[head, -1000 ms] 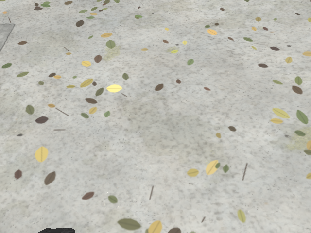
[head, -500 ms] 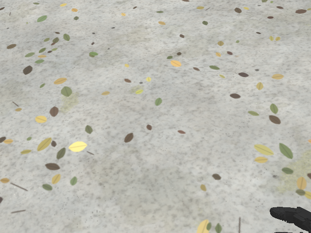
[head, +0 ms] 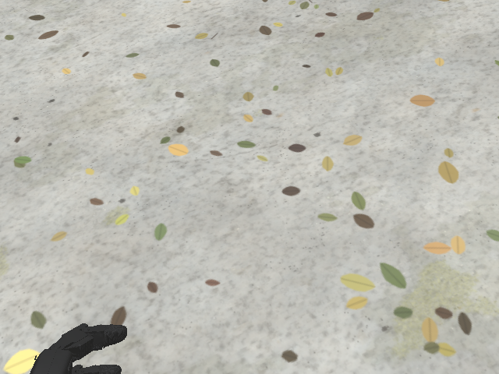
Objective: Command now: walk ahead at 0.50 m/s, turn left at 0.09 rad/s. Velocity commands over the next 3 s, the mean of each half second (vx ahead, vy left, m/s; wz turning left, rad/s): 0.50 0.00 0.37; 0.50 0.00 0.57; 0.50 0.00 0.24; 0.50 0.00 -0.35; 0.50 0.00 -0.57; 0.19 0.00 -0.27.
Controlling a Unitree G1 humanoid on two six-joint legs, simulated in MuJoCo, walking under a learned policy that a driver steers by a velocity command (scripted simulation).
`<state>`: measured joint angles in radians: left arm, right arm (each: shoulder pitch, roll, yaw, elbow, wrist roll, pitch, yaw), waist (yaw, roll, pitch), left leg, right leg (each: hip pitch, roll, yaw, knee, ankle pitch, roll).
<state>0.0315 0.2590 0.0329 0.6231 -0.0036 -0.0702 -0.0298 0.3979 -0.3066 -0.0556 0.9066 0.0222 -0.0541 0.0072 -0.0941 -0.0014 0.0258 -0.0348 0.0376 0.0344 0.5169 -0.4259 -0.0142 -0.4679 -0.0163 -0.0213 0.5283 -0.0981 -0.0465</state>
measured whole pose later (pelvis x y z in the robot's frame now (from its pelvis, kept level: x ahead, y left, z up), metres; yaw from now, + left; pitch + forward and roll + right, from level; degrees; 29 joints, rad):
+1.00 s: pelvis +0.56 +0.10 +0.00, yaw +33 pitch +2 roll +0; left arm 0.04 0.27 0.05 0.69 0.01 -0.12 -0.02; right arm 0.38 -0.31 -0.09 0.74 0.02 -0.02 -0.02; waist -0.07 0.00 0.01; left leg -0.11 -0.09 -0.23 0.61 -0.48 0.05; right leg -0.46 0.02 0.04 0.50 -0.07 0.00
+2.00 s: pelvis +0.99 +0.42 -0.01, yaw +24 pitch +2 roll +2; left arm 0.07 0.26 0.05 0.71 -0.02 -0.03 -0.07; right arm 0.34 -0.28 -0.08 0.86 0.01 -0.04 -0.02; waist -0.06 -0.02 0.03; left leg 0.11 0.03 0.27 0.38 -0.46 -0.03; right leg -0.53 -0.02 -0.06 0.59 -0.11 -0.10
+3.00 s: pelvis +1.41 +0.55 +0.01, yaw +0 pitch +1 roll +0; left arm 0.11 0.23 0.03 0.65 0.02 0.03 0.01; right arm 0.19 -0.28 -0.02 0.87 -0.02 -0.03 0.01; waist -0.05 0.02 0.02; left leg -0.18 0.04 0.04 0.51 -0.34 -0.02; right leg -0.33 0.02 0.02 0.52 -0.20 -0.01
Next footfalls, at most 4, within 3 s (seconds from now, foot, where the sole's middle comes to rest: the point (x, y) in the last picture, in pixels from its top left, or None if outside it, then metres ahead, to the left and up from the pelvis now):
0.50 left None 0.41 0.16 -0.76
0.98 right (213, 275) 0.75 0.08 -0.76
1.48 left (86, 271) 0.80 0.45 -0.76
2.00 right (112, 172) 1.18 0.41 -0.76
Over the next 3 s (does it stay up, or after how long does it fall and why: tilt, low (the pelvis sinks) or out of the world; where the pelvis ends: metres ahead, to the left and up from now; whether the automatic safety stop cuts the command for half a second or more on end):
stays up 1.41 0.55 0.01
